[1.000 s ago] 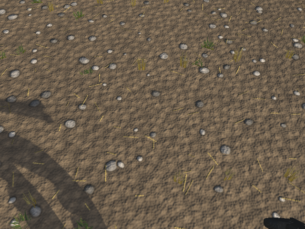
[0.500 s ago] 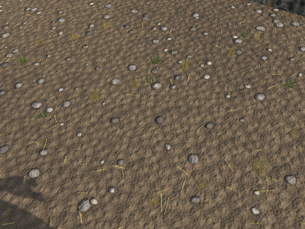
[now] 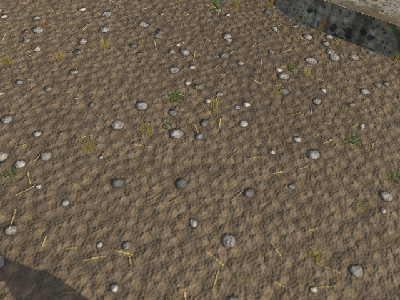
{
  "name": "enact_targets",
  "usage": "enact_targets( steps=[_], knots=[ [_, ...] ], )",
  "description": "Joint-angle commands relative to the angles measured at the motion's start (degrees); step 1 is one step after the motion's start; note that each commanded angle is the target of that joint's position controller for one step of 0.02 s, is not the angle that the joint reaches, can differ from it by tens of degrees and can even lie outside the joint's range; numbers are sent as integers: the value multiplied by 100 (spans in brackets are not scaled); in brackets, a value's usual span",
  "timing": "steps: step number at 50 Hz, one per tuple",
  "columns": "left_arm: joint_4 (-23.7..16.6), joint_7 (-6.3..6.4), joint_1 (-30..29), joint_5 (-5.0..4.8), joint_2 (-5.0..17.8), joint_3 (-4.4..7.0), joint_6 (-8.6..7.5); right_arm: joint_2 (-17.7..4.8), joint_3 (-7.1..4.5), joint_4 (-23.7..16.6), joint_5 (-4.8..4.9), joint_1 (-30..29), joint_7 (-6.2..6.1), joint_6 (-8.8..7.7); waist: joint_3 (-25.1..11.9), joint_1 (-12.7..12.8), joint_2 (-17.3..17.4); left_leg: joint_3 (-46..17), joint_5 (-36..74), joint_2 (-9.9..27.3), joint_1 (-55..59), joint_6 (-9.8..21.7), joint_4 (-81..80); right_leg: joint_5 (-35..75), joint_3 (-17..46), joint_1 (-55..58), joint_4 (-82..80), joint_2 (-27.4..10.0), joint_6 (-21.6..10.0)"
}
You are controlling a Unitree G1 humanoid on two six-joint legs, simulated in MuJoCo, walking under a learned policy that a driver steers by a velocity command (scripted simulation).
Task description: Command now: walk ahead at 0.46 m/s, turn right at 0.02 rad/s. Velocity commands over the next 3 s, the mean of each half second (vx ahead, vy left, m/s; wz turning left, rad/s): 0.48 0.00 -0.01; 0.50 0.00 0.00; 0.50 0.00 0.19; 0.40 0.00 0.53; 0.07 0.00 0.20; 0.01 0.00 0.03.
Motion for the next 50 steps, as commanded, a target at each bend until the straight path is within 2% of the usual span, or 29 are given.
enact_targets(
  steps=[1, 4, 7, 8, 9, 10, 11, 12, 13, 14, 15, 16, 17, 20, 24, 27, 31, 35, 36, 37, 38, 39, 40, 41, 42, 43, 44, 46, 50],
  knots=[
    [-660, -71, -1024, -30, 25, -74, -135, -1083, -230, -314, 42, -91, -73, -59, 481, -129, 753, -589, 1485, 1130, -313, 814, -745, 772, -244, -37, -1033, 154, 71],
    [-784, -164, -1344, -77, 91, -74, -153, -1157, -256, -194, 102, 171, -73, -12, 632, -178, 762, -632, 1491, 1391, -44, 818, -688, 862, -191, 118, -1550, 219, -47],
    [-814, -224, -1273, -71, 297, -15, -175, -1246, -312, -140, 137, 154, -87, 55, 555, 59, 808, -621, 2451, 1628, 473, 692, -295, 431, -158, 390, -1835, 302, -322],
    [-751, -211, -996, -49, 429, 44, -171, -1322, -342, -145, 135, 109, -99, 77, 324, 251, 881, -551, 3450, 1612, 595, 635, 95, 222, -260, 844, -1844, 443, -435],
    [-570, -173, -337, -32, 605, 148, -157, -1341, -348, -153, 128, 30, -110, 115, -122, 650, 880, -358, 4452, 1460, 529, 530, 911, 197, -421, 1774, -1934, 619, -603],
    [-290, -104, 623, -35, 845, 273, -126, -1224, -297, -190, 77, 34, -130, 135, -758, 1093, 795, -178, 4460, 1191, -69, 354, 2099, 256, -350, 3242, -1840, 544, -783],
    [-117, -24, 1521, 68, 1296, 373, -78, -773, -153, -374, -56, 252, -132, 107, -1695, 1229, -183, 37, 2395, 704, -1707, 122, 4152, -100, 1318, 5249, -1708, -755, -1247],
    [-52, -88, 1550, 63, 1443, 348, -100, -250, 12, -373, 10, 855, -82, -28, -2463, 817, -1588, -598, -1787, -243, -3222, -69, 5677, -1518, 4077, 6219, -2733, -1763, -1976],
    [-80, -84, 1318, 16, 877, 203, -113, -937, -156, -409, 167, 270, -23, -134, -1800, 1001, -969, -994, -1707, 99, -3863, -5, 6194, -2100, 3959, 5769, -3114, -1554, -1717],
    [-89, -68, 908, -7, 728, 139, -119, -1107, -205, -590, 252, -276, 7, -200, -913, 916, -629, -757, -1178, 377, -4097, 67, 6118, -1702, 3044, 4918, -3217, -1370, -1509],
    [-106, -70, 554, 25, 674, 114, -124, -1004, -186, -628, 189, -529, -23, -234, -519, 727, -83, -635, -655, 637, -3896, 66, 5830, -1061, 2457, 4103, -3343, -1147, -1417],
    [-118, -92, 314, 79, 541, 81, -147, -954, -212, -628, 101, -571, -35, -211, -249, 538, -40, -621, -327, 806, -3667, 36, 5533, -462, 2001, 3505, -3500, -939, -1388],
    [-112, -94, 181, 128, 437, 53, -179, -881, -215, -585, 92, -408, -27, -151, -243, 353, -175, -674, -114, 929, -3344, 12, 5408, -217, 1736, 3151, -3673, -812, -1390],
    [55, -90, 172, 53, 463, 69, -296, -644, -176, -578, 59, -385, -58, 31, -39, 188, -168, -588, 119, 1020, -3259, -152, 4934, 139, 1211, 2636, -4074, -724, -1521],
    [276, 7, 455, 52, 636, 102, -271, -591, -153, -842, -19, -1204, -49, 30, 301, 375, -11, -518, 1327, 1013, -3765, -341, 3619, 418, 705, 2699, -4263, -581, -1451],
    [421, 55, 716, 9, 765, 119, -222, -464, -89, -993, 4, -1830, 26, -55, 398, 623, 16, -290, 2135, 795, -3476, -327, 2491, 493, 336, 2766, -4260, -443, -1279],
    [698, 78, 1163, -44, 860, 143, -114, -491, -66, -1240, 65, -2461, 150, -111, 508, 846, 17, -268, 2083, 633, -3578, -218, 1789, 541, 366, 3518, -3987, -725, -1243],
    [830, 131, 1144, -60, 977, 192, 27, -711, -135, -1304, 65, -2286, 246, -151, 286, 588, -182, -172, 1180, 415, -3149, 92, 1448, 1762, 439, 4241, -3309, -976, -1040],
    [823, 144, 1025, -55, 1015, 196, 62, -845, -211, -1187, 57, -1822, 231, -157, -11, 302, -243, 16, 1081, 220, -2448, 218, 1341, 2732, 314, 4237, -2749, -853, -944],
    [808, 159, 994, -23, 896, 142, 95, -1107, -355, -917, 44, -928, 181, -154, -596, -115, -157, 99, 1203, 133, -1160, 403, 1324, 3159, 77, 3898, -1676, -545, -779],
    [665, 180, 1090, 110, 606, 7, 87, -1539, -473, -725, -16, 115, 116, -129, -1517, -436, 482, -1070, 1416, 1174, 662, 772, 1577, 1601, -175, 2704, 145, -190, -567],
    [631, 105, 1853, 62, -85, -179, -40, -1844, -537, -597, -10, 312, 150, -103, -2150, 26, 2043, -3863, -75, 2293, 2445, 1666, 873, -2409, 10, 380, 1980, 908, -207],
    [699, 75, 1414, -57, 541, -57, -161, -1238, -377, -670, 59, 260, 155, -106, -1947, -273, 1395, -4196, -814, 2195, 2348, 1485, 392, -2776, 738, -278, 2576, 672, -277],
    [511, 48, 857, -190, 793, 20, -237, -1061, -313, -728, 42, -148, 132, -113, -1119, -227, 1097, -3363, -613, 2043, 1655, 1254, 278, -2280, 608, -629, 2616, 393, -349],
    [439, 78, 554, -161, 739, 0, -266, -995, -288, -798, 6, -544, 123, -112, -664, -55, 603, -2765, 24, 1850, 855, 1151, 166, -1748, 416, -479, 2372, 94, -341],
    [421, 96, 411, -62, 698, 24, -255, -859, -255, -825, -37, -802, 129, -119, -325, 96, 479, -2333, 602, 1672, 196, 1140, 5, -1415, 369, -297, 2041, -82, -300],
    [447, 93, 529, -35, 637, 37, -203, -746, -218, -838, -100, -923, 131, -145, -287, 284, 630, -2048, 949, 1531, -205, 1105, -144, -1183, 418, 71, 1864, -229, -280],
    [519, 105, 709, -25, 429, 5, -82, -730, -222, -783, -55, -942, 140, -198, -233, 429, 676, -1660, 1252, 1411, -570, 1173, -433, -1031, 359, 327, 1565, -294, -186],
    [316, 127, 79, 53, 320, -30, -7, -955, -284, -593, -20, -714, 53, -206, 117, 349, 510, -1096, 1682, 1334, -672, 1193, -749, -123, 275, -143, 470, -363, 33]
  ],
)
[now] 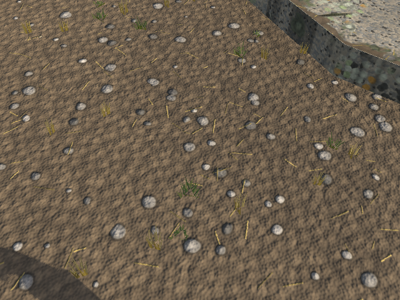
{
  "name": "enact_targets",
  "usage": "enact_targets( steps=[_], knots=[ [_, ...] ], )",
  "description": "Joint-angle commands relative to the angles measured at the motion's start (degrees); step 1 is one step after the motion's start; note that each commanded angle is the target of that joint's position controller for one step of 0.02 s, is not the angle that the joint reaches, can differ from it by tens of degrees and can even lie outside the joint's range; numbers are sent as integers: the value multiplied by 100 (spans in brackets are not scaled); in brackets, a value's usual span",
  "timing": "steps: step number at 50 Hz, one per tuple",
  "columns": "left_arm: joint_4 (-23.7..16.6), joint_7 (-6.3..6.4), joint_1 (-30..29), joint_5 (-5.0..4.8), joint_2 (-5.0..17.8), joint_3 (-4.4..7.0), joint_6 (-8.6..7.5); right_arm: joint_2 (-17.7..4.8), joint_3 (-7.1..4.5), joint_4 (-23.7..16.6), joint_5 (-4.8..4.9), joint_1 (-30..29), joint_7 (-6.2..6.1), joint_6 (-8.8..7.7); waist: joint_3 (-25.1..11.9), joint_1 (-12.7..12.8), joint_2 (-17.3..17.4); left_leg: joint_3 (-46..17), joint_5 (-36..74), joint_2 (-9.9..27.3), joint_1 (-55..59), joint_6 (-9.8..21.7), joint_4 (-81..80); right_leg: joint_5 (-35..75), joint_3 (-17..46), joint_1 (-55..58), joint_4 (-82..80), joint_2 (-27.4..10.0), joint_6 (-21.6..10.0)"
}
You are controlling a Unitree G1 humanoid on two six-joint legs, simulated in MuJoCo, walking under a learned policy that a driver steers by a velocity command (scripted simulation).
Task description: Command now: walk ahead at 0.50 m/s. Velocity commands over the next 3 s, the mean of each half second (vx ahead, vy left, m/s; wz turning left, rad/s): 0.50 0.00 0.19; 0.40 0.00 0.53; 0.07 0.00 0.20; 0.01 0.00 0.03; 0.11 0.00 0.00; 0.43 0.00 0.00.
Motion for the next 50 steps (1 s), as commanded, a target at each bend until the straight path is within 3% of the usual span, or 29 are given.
enact_targets(
  steps=[1, 5, 9, 12, 13, 14, 15, 16, 17, 18, 19, 20, 22, 26, 31, 34, 36, 38, 39, 40, 41, 42, 43, 44, 45, 46, 47, 49, 50],
  knots=[
    [-329, 0, -97, 39, 242, 47, -24, -909, -204, -316, 26, -225, -83, -85, -13, 157, 532, -1084, 1090, 1531, 166, 931, -1045, 919, 85, -353, -830, -169, 121],
    [-502, -89, -868, -1, 113, -20, -105, -1017, -218, -132, 85, 129, -135, -28, 148, -133, 549, -678, 968, 1381, 284, 749, -1068, 1851, -165, -32, -2119, 80, 105],
    [-733, -212, -1442, -43, 182, -22, -165, -1053, -243, 102, 131, 503, -157, 94, 316, -271, 565, -828, 1069, 1706, 968, 715, -749, 1592, -114, -157, -2682, 202, -38],
    [-714, -262, -1166, -29, 401, 58, -235, -1167, -296, 142, 159, 422, -206, 186, 157, 34, 699, -1081, 1750, 1856, 1277, 587, -215, 976, -111, 394, -2973, 363, -213],
    [-581, -243, -677, -16, 537, 136, -258, -1209, -304, 113, 165, 273, -217, 211, -111, 345, 727, -1005, 2498, 1721, 1182, 493, 308, 912, -253, 1146, -3136, 517, -314],
    [-313, -188, 219, 10, 822, 282, -267, -1056, -243, 78, 125, 246, -220, 222, -731, 744, 627, -810, 2699, 1387, 749, 324, 1326, 1038, -262, 2529, -3085, 489, -486],
    [-156, -120, 1250, 95, 1247, 398, -249, -681, -98, -94, -19, 287, -220, 210, -1701, 1081, -45, -534, 1112, 940, -431, 93, 3138, 1085, 869, 4320, -2835, -608, -830],
    [-42, -144, 1385, 91, 1493, 444, -191, -62, 58, -123, 84, 1096, -188, 105, -2361, 656, -1588, -523, -2407, 54, -2553, -218, 4912, -231, 3343, 5937, -3494, -1765, -1591],
    [-127, -139, 1287, 52, 878, 290, -190, -743, -97, -41, 222, 729, -183, 42, -1988, 904, -902, -1160, -2486, 349, -3071, -190, 5538, -1019, 3479, 5542, -3906, -1608, -1386],
    [-150, -114, 904, 36, 645, 214, -205, -999, -194, -211, 314, 233, -181, 17, -1182, 856, -643, -1068, -1949, 594, -3354, -140, 5613, -953, 2618, 4831, -4051, -1463, -1152],
    [-172, -112, 503, 54, 534, 173, -222, -936, -197, -254, 286, 8, -213, 26, -770, 671, -291, -948, -1449, 851, -3165, -164, 5452, -433, 2030, 4083, -4230, -1270, -1053],
    [-160, -121, 226, 76, 363, 138, -243, -871, -229, -258, 211, -72, -230, 65, -449, 524, -247, -958, -1107, 1005, -2985, -189, 5199, -7, 1527, 3517, -4431, -1080, -1005],
    [-102, -121, -16, 134, 243, 128, -312, -637, -238, -218, 227, 154, -213, 210, -301, 269, -411, -974, -764, 1186, -2469, -232, 4990, 497, 835, 2918, -4761, -884, -968],
    [86, -54, -12, 141, 439, 210, -368, -446, -233, -441, 178, -169, -211, 389, 43, 188, -126, -980, -117, 1258, -2881, -364, 4424, 1253, -58, 2724, -5057, -869, -1056],
    [210, 45, 162, 113, 661, 270, -273, -304, -158, -729, 142, -959, -37, 317, 254, 449, 31, -530, 1071, 1148, -2819, -351, 2824, 1570, -949, 2992, -5142, -722, -929],
    [333, 68, 470, 43, 790, 320, -167, -262, -115, -994, 139, -1503, 65, 314, 427, 653, 111, -283, 1017, 1074, -2974, -241, 2264, 1778, -1183, 3540, -5012, -891, -896],
    [395, 69, 580, -20, 868, 355, -71, -309, -123, -1158, 144, -1687, 129, 324, 466, 652, 65, -140, 684, 987, -3031, -117, 2051, 2236, -1301, 3967, -4760, -1013, -822],
    [354, 95, 417, -69, 1011, 397, 25, -465, -203, -1246, 120, -1547, 171, 346, 306, 425, -94, 154, 160, 679, -2583, 67, 1933, 4048, -1483, 4176, -4099, -1019, -681],
    [308, 125, 323, -100, 1089, 422, 87, -608, -285, -1205, 99, -1197, 173, 360, 51, 203, -217, 350, -99, 419, -2084, 167, 1947, 5184, -1534, 4196, -3453, -971, -600],
    [261, 144, 215, -129, 1109, 423, 141, -832, -417, -1050, 103, -493, 155, 358, -331, -187, -207, 438, 40, 154, -1219, 310, 1716, 5637, -1592, 4023, -2449, -826, -465],
    [223, 147, 174, -143, 1008, 376, 129, -1163, -598, -854, 87, 328, 59, 364, -777, -627, 12, 222, 959, 43, 171, 519, 1172, 4828, -1672, 3309, -1098, -540, -161],
    [47, 107, 444, 198, 319, 177, 62, -1718, -683, -792, 82, 496, -90, 415, -1211, -250, 1446, -1476, 3267, 1261, 1781, 883, 1458, -124, -1586, 1534, 804, 57, 192],
    [-117, 30, 977, 167, 207, 57, -85, -1963, -662, -1165, -51, 164, -31, 342, -2453, 129, 1878, -4485, 3311, 2605, 3101, 2300, 917, -2863, -412, 0, 2526, 1070, 434],
    [-91, -4, 346, -30, 778, 192, -168, -1516, -553, -1259, -9, 139, 43, 316, -2516, -308, 660, -3907, 3467, 2397, 2920, 2017, 669, -2527, 337, -232, 2654, 711, 331],
    [-260, 10, -24, -127, 741, 182, -200, -1301, -492, -1244, 54, -136, 51, 265, -1712, -199, 550, -3031, 3462, 2141, 2199, 1762, 652, -2017, 238, -453, 2288, 520, 227],
    [-167, 89, -60, -31, 658, 182, -182, -1140, -460, -1234, 133, -418, 28, 246, -1122, 23, 85, -2508, 3260, 1806, 1392, 1466, 569, -1604, 194, -386, 1849, 286, 250],
    [-166, 147, -62, 57, 726, 220, -120, -1008, -425, -1273, 146, -638, -19, 267, -853, 176, 186, -2237, 3180, 1645, 738, 1356, 437, -1333, 199, -149, 1493, 167, 279],
    [-146, 162, 159, 66, 700, 244, 45, -963, -396, -1370, -7, -818, -66, 294, -818, 409, 406, -1973, 3464, 1507, -6, 1304, 245, -1065, 179, 403, 1204, 163, 330],
    [-111, 169, 275, 70, 602, 224, 98, -981, -395, -1365, -22, -816, -85, 284, -881, 455, 449, -1803, 3737, 1478, -144, 1317, 234, -966, 129, 504, 1027, 191, 385]
  ],
)
Over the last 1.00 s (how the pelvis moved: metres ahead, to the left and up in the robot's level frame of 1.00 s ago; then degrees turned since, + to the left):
0.56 0.01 0.00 0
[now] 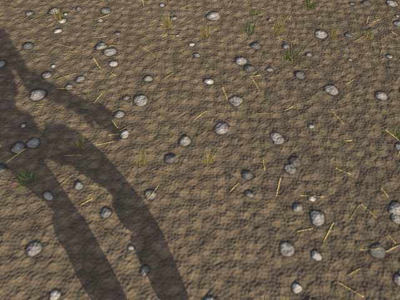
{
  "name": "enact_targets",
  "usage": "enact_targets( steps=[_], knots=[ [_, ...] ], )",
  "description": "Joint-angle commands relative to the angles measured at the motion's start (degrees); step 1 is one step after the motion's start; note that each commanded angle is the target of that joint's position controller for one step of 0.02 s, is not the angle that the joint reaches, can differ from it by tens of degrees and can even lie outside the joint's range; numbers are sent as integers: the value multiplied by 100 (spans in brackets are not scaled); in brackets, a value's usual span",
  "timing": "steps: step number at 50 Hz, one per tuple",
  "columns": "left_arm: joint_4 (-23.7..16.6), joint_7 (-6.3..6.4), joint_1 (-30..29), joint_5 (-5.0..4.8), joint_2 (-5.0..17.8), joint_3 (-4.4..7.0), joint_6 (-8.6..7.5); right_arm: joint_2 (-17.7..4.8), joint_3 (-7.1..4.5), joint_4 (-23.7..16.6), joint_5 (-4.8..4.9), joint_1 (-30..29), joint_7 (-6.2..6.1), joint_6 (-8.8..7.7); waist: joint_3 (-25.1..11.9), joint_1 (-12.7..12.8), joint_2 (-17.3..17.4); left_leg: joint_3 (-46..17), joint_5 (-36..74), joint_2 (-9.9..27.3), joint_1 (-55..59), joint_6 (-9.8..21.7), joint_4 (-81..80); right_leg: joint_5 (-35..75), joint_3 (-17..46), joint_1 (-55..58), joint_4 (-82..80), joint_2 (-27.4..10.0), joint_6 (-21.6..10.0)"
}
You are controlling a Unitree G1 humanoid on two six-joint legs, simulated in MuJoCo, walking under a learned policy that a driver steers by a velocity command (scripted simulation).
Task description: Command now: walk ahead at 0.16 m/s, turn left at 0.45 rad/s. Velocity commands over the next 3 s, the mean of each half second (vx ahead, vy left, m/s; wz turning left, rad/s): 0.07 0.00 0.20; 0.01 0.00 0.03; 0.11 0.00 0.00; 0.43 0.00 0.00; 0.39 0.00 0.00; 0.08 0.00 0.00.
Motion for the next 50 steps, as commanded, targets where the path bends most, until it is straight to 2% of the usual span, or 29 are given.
enact_targets(
  steps=[1, 3, 5, 7, 11, 13, 14, 15, 16, 17, 18, 19, 21, 23, 31, 39, 50],
  knots=[
    [-106, 70, 770, 42, 487, 142, 114, -806, -208, -414, -53, -11, -93, -96, -1367, 265, 330, -1355, 3733, 1592, 990, 1114, -770, 441, 49, -62, -367, -84, 115],
    [-147, 97, 629, 61, 411, 115, 163, -805, -190, -353, -28, 39, -157, -65, -1427, 219, 423, -1210, 3652, 1530, 1019, 1033, -758, 758, 42, -133, -828, -69, 189],
    [-194, 95, 427, 51, 376, 91, 199, -758, -152, -311, -19, 4, -215, 2, -1425, 155, 531, -1117, 3088, 1433, 1041, 894, -767, 1142, 60, -101, -1363, -92, 234],
    [-237, 72, 195, 24, 367, 74, 220, -729, -119, -269, -50, -45, -247, 55, -1327, 58, 622, -1115, 2368, 1388, 987, 791, -829, 1464, 72, 39, -1916, -97, 248],
    [-263, 23, -39, 3, 408, 73, 209, -641, -39, -116, -123, -64, -223, 104, -1086, -78, 756, -1289, 1573, 1447, 921, 748, -778, 1461, 47, 506, -2841, -24, 190],
    [-256, -13, -10, 17, 418, 81, 166, -552, 17, -30, -101, -69, -196, 118, -1042, -52, 781, -1428, 1658, 1489, 999, 704, -508, 1247, -14, 790, -3320, 65, 82],
    [-221, -39, 98, 33, 368, 71, 129, -476, 60, -3, -58, -137, -195, 125, -1032, 71, 730, -1433, 1591, 1421, 974, 586, -320, 1527, -81, 1108, -3873, 112, -19],
    [-192, -66, 196, 88, 356, 54, 82, -378, 107, 59, -26, -53, -193, 117, -1001, 177, 580, -1416, 1294, 1261, 862, 340, -191, 2510, -25, 1598, -4659, 60, -149],
    [-190, -50, 270, 166, 611, 87, 47, -233, 162, 77, -123, 178, -199, 70, -1157, 47, 199, -1285, 694, 942, 706, 29, 74, 3969, 498, 2172, -4703, -461, -323],
    [-223, -24, 121, 174, 947, 142, 67, -298, 119, 156, -189, 705, -184, 28, -1214, -395, -588, -885, -629, 435, 333, -211, 321, 4940, 873, 2513, -4354, -946, -782],
    [-148, -33, 33, 136, 543, 55, 108, -234, 151, 200, -184, 687, -203, 40, -1367, -345, -934, -669, -1114, 387, 560, -417, 274, 4272, 1016, 2257, -4423, -1071, -1158],
    [-158, -76, -117, 91, 314, 0, 121, -342, 143, 186, -172, 434, -209, 84, -1243, -251, -837, -659, -877, 466, 783, -471, 82, 3486, 898, 1987, -4499, -829, -1047],
    [-141, -128, -127, 66, 393, 18, 104, -484, 89, 175, -106, 54, -242, 221, -1021, -17, -492, -755, -184, 480, 760, -360, 23, 2809, 440, 1887, -4372, -353, -656],
    [-19, -129, -1, 62, 428, 16, 62, -433, 94, 183, -98, 45, -236, 292, -985, 12, -335, -842, 73, 552, 853, -293, -65, 2660, 306, 1886, -4328, -231, -530],
    [249, -65, -110, 27, 349, -18, 141, -314, 80, 513, -72, 119, -269, 227, -898, 86, 72, -860, 457, 591, 898, -374, -155, 2842, 178, 2164, -4190, -92, -555],
    [616, -62, -223, 22, 318, -34, 200, -345, 76, 906, -64, 186, -324, 192, -705, 76, 128, -822, 344, 611, 994, -429, -303, 2493, 115, 2158, -4340, 29, -520],
    [1077, -10, -158, 23, 298, -61, 251, -310, 130, 1422, -56, 243, -357, 140, -532, 79, 86, -707, 15, 585, 985, -467, -446, 2049, 75, 2093, -4521, 132, -500]
  ],
)
Over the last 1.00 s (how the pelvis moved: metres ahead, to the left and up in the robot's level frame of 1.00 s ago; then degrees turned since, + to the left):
0.50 0.04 -0.01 25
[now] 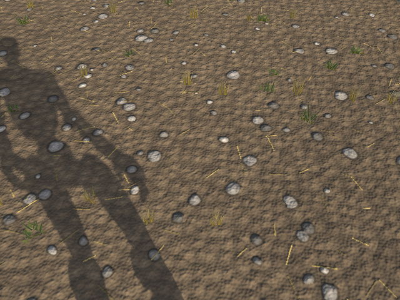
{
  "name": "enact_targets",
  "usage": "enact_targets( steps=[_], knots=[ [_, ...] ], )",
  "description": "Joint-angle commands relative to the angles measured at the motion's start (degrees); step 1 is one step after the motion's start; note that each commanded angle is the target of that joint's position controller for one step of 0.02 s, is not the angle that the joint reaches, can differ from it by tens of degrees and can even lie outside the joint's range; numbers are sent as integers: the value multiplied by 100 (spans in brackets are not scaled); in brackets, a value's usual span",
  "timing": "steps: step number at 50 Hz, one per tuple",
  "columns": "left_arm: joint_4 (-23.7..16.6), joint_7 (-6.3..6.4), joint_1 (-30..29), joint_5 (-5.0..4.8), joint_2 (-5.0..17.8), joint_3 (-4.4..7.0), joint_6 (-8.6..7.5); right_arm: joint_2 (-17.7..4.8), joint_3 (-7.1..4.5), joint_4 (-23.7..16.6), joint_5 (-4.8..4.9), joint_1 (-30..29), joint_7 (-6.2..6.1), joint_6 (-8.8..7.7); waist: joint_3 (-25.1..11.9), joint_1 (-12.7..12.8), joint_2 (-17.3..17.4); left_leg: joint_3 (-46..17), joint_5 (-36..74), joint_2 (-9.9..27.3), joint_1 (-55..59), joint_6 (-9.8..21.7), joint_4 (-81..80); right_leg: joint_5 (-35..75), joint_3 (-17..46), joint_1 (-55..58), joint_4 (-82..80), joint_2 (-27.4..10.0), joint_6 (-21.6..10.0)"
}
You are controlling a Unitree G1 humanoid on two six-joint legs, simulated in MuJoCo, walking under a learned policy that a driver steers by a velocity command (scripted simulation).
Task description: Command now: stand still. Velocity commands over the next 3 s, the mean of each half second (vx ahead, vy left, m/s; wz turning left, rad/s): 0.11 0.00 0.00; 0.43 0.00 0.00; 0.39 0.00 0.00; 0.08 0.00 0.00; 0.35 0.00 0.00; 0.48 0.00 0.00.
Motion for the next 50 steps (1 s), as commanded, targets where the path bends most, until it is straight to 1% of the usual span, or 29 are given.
enact_targets(
  steps=[1, 12, 13, 15, 16, 18, 20, 22, 24, 25, 26, 27, 28, 29, 31, 33, 34, 36, 37, 40, 42, 43, 44, 45, 46, 47, 48, 49, 50],
  knots=[
    [-148, 34, -129, 0, 654, 106, -47, -639, -111, -90, 2, 78, -23, -66, -214, 4, -11, -179, 1064, 278, -444, 90, -486, 812, 307, 411, -405, -302, -153],
    [104, 76, 82, 0, 610, 63, -31, -544, -44, 280, 8, 209, -33, -101, -110, 12, 3, -81, 806, 243, -547, 62, -550, 474, 314, 309, -494, -256, -169],
    [163, 84, 177, 0, 569, 51, -22, -487, -28, 356, 12, 323, -36, -98, -220, 4, -16, -12, 244, 181, -522, 79, -566, -188, 284, 336, -543, -205, -182],
    [173, 111, 241, -62, 700, 98, -3, -562, -53, 346, 60, 318, -59, -97, 22, 10, -86, 79, -1335, 45, -884, 223, -399, -1996, 324, 44, -529, -128, -318],
    [157, 113, 278, -77, 737, 109, -29, -573, -55, 296, 77, 295, -65, -125, 210, 14, -152, 58, -1848, 64, -1115, 307, -329, -2623, 514, -158, -606, -233, -431],
    [153, 87, 480, -121, 774, 131, -156, -480, -38, 247, 122, 299, -43, -261, 422, 65, -288, -1, -1885, 163, -1483, 400, -79, -3029, 1054, -171, -790, -571, -682],
    [206, 45, 810, -153, 904, 189, -271, -300, -7, 199, 144, 255, 21, -408, 310, 117, -561, 199, -1273, 135, -1641, 380, 428, -3166, 1889, 103, -1171, -1092, -1014],
    [141, 20, 799, -153, 1002, 225, -300, -232, 1, 206, 155, 333, 83, -486, 189, 1, -790, 443, -719, 148, -1240, 408, 733, -3182, 2484, -118, -1582, -1492, -1242],
    [-148, -12, 151, -173, 912, 191, -290, -217, -6, 380, 130, 805, 106, -513, 258, -392, -651, 348, -675, 220, -22, 602, -6, -2719, 1868, -1145, -1388, -1107, -981],
    [-373, -29, -319, -195, 688, 125, -308, -399, -57, 556, 132, 1290, 94, -535, 341, -630, -192, -266, -1046, 497, 453, 775, -611, -2189, 1072, -1695, -681, -584, -666],
    [-559, -53, -589, -201, 351, 42, -413, -811, -173, 772, 186, 1914, 80, -565, 361, -765, 883, -1540, -1629, 1174, 1189, 1095, -1352, -1325, 4, -2547, 919, 90, -279],
    [-734, -75, -676, -183, 418, 44, -548, -1198, -272, 807, 173, 2148, 124, -596, 492, -813, 1555, -2860, -972, 2079, 1659, 1462, -1751, -1450, -241, -3419, 1863, 168, -178],
    [-716, -103, -660, -205, 646, 109, -617, -919, -210, 770, 84, 2114, 141, -651, 554, -718, 1013, -2960, -182, 2237, 1882, 1542, -1592, -1712, 65, -3972, 2741, -84, -195],
    [-642, -159, -394, -231, 605, 107, -656, -748, -167, 722, 68, 2029, 163, -691, 438, -537, 709, -2656, 462, 2192, 2154, 1458, -1468, -1458, 178, -4278, 3241, -263, -259],
    [-624, -234, -356, -214, 534, 103, -681, -613, -109, 621, 98, 1845, 201, -658, 335, -410, 492, -1889, 1487, 2022, 2218, 1251, -1514, -899, 86, -4494, 3506, -525, -281],
    [-752, -291, -584, -173, 391, 71, -674, -398, -33, 545, 82, 1750, 161, -558, 344, -378, 529, -1167, 1912, 1688, 1762, 1077, -1750, -363, -104, -4105, 3040, -617, -168],
    [-843, -318, -770, -155, 295, 30, -661, -391, -16, 471, 68, 1638, 125, -521, 399, -382, 541, -856, 1932, 1503, 1343, 1028, -1876, 1, -238, -3738, 2584, -562, -84],
    [-1069, -350, -1253, -130, 94, -71, -624, -575, -30, 366, 46, 1550, 64, -513, 520, -450, 584, -348, 1779, 1180, 355, 934, -2134, 814, -472, -2627, 1473, -341, 7],
    [-1160, -350, -1389, -138, 112, -85, -599, -725, -63, 375, 54, 1650, 49, -533, 532, -461, 653, -290, 1726, 1191, 79, 936, -2291, 1044, -549, -2125, 1090, -229, 9],
    [-1304, -339, -1353, -205, 465, -10, -537, -913, -144, 432, 163, 1734, 45, -581, 573, -262, 779, -248, 2127, 1482, 370, 856, -2281, 1257, -395, -1586, 479, -163, -155],
    [-1251, -320, -855, -199, 753, 129, -538, -980, -185, 407, 145, 1621, 51, -537, 145, 101, 855, -58, 4121, 1577, 881, 673, -1482, 1079, -426, -972, 388, 0, -362],
    [-1058, -294, -138, -208, 917, 241, -519, -960, -188, 382, 106, 1571, 52, -484, -346, 463, 863, 125, 5092, 1457, 889, 553, -608, 970, -514, -114, 425, 148, -506],
    [-797, -257, 753, -234, 1094, 358, -479, -916, -165, 318, 54, 1540, 57, -442, -888, 859, 791, 259, 5132, 1240, 413, 402, 525, 942, -436, 1106, 426, 77, -649],
    [-613, -197, 1709, -167, 1526, 461, -431, -627, -64, 164, -95, 1682, 71, -438, -1698, 1030, -151, 417, 3027, 842, -890, 266, 2426, 466, 1084, 2775, 460, -1160, -987],
    [-471, -292, 1964, -66, 1664, 436, -431, 286, 143, 203, 42, 2448, 131, -562, -2621, 523, -1914, 60, -1308, -191, -2469, 19, 4313, -1203, 4058, 3886, -812, -2369, -1861],
    [-510, -322, 1576, -106, 1127, 293, -474, -361, 1, 174, 200, 1903, 159, -700, -1803, 611, -1237, -370, -1340, 101, -3039, 162, 5030, -1695, 4295, 3184, -1420, -2136, -1590],
    [-617, -320, 1008, -120, 902, 226, -523, -679, -95, -33, 329, 1259, 172, -777, -882, 480, -812, -153, -801, 401, -3365, 288, 5096, -1336, 3343, 2236, -1464, -2012, -1368],
    [-725, -338, 528, -74, 818, 190, -572, -682, -101, -85, 300, 982, 127, -798, -535, 277, -213, -45, -222, 715, -3046, 318, 4838, -528, 2613, 1321, -1571, -1810, -1281],
    [-752, -363, 292, -1, 690, 159, -604, -649, -155, -94, 216, 892, 86, -763, -342, 96, -141, 20, 82, 900, -2754, 314, 4567, 60, 2024, 663, -1675, -1588, -1226]
  ],
)
Over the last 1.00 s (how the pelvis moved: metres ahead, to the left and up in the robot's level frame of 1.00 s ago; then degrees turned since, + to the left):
0.11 -0.06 0.00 4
